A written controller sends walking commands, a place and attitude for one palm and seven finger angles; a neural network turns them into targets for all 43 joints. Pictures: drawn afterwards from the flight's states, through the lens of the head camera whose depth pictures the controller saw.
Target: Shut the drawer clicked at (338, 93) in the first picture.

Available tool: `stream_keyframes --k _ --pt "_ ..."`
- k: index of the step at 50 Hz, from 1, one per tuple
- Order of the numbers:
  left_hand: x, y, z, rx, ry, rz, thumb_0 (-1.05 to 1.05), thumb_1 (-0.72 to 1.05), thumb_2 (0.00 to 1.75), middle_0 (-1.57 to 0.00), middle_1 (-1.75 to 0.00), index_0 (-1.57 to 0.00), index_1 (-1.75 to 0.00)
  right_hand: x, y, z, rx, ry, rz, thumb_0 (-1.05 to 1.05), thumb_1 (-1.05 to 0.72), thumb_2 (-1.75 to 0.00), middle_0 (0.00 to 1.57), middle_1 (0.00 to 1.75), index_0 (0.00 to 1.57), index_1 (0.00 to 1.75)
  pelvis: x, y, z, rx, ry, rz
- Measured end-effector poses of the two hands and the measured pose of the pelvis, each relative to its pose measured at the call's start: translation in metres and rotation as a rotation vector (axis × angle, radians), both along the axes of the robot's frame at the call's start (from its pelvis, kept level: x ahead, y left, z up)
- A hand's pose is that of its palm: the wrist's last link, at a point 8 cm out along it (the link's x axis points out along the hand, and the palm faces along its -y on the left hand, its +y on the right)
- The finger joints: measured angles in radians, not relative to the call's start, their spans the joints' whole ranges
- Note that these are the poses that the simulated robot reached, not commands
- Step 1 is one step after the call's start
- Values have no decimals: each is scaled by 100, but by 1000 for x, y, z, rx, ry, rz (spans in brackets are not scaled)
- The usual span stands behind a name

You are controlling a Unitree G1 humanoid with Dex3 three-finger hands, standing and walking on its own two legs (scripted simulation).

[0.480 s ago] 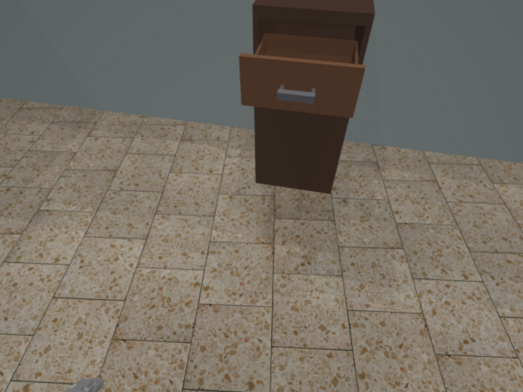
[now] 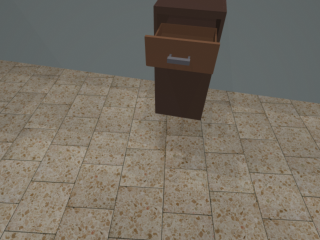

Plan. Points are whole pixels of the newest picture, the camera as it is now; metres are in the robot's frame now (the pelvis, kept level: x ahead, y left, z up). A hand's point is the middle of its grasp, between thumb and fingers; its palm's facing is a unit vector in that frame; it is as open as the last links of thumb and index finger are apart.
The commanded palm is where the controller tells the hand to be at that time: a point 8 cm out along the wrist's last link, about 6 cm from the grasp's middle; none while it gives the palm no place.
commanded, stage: stand and wait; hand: left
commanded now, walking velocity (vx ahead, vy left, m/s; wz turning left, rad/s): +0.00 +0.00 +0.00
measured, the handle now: (179, 58) +0.91 -0.04 -0.02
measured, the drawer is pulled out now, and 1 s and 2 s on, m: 0.30 0.30 0.30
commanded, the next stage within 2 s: look at it before walking up in 0.34 s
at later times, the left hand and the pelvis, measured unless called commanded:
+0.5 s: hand out of the picture +0.07 +0.24 -0.15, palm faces -0.02 -0.94 -0.33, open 7.4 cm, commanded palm none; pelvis -0.01 +0.00 +0.00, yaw +0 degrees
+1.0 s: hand out of the picture +0.05 +0.24 -0.15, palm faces -0.01 -0.95 -0.32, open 7.4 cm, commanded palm none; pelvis -0.01 +0.00 +0.00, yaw +0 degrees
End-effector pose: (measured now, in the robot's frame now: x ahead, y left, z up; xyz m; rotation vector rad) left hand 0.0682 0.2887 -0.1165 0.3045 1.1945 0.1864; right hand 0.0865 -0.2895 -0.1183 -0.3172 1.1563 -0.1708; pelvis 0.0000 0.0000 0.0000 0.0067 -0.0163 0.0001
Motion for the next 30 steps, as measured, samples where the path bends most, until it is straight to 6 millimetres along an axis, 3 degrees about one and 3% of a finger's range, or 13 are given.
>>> stream_keyframes --k 11,30 --pt "-14 1 1 12 28 12 1 90 90 -20 -30 -20 -30 -31 -8 -4 -3 67 -28 1 -90 -90 20 30 20 30 -6 -4 2 -2 -7 0" --pt "-11 -4 2 -4 -8 -2 1 90 90 -20 -30 -20 -30 -35 -3 -1 7 46 -22 1 -90 -90 20 30 20 30 -15 -4 3 -3 -7 0"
